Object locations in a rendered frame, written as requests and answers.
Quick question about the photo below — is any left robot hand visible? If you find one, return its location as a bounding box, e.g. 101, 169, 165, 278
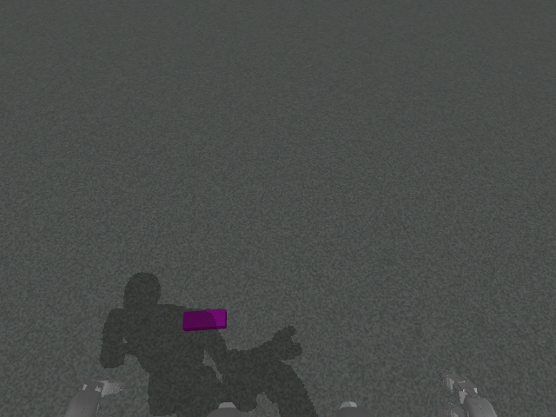
64, 377, 124, 417

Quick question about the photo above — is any right robot hand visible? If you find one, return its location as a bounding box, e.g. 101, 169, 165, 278
438, 368, 498, 417

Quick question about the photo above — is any small box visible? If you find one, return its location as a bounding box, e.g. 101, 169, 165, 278
182, 309, 227, 331

